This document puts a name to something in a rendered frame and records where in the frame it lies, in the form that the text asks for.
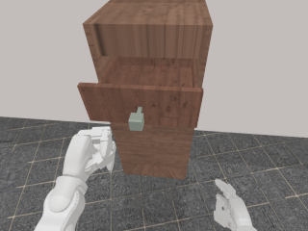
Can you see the handle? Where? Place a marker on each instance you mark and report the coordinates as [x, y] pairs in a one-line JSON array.
[[136, 120]]

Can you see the robot right hand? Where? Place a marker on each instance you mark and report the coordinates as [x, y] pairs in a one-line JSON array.
[[234, 213]]

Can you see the robot left hand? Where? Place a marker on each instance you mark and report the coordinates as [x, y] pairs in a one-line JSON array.
[[95, 143]]

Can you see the cabinet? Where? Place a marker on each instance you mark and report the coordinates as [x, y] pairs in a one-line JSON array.
[[173, 29]]

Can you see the drawer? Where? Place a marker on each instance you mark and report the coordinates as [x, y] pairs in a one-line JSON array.
[[165, 88]]

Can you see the left robot forearm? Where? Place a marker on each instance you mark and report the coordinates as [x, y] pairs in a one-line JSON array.
[[63, 205]]

